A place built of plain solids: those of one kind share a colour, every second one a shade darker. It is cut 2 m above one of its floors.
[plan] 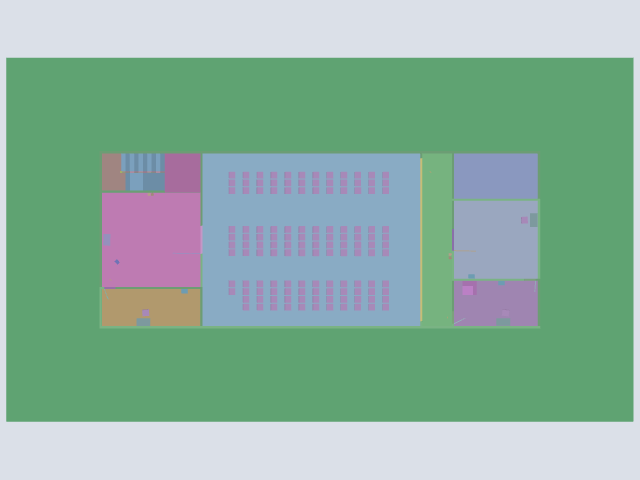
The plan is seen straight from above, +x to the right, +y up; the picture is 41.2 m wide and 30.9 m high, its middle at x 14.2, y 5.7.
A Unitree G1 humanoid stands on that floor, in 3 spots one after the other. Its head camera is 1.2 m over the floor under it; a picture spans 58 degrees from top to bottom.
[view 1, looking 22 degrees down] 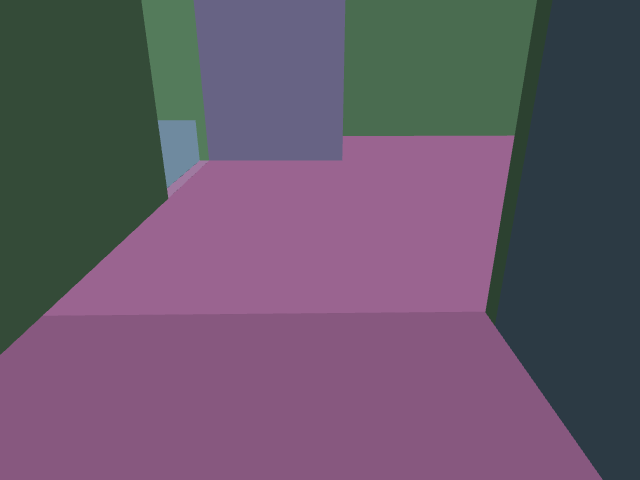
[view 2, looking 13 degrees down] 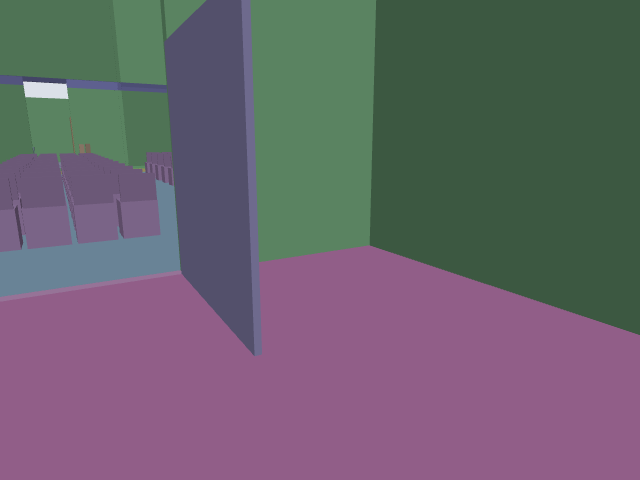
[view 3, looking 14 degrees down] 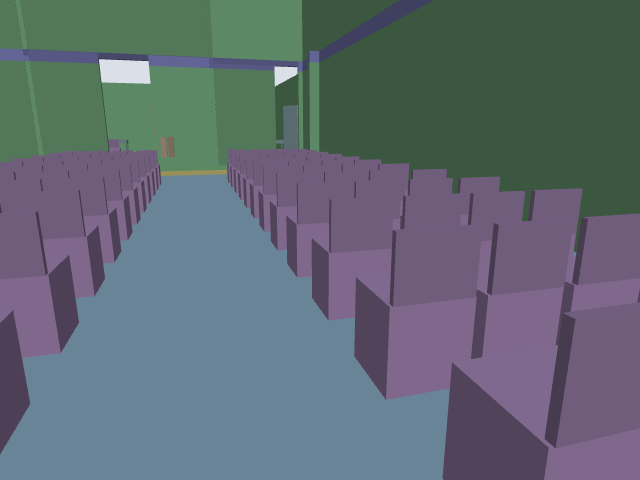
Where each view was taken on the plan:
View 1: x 5.10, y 10.70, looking -91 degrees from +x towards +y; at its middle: floor_narthex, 3.20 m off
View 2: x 2.58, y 5.71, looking -31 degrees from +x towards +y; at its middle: wall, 4.69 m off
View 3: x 7.62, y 3.88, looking -16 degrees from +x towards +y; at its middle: stacking_chair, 3.05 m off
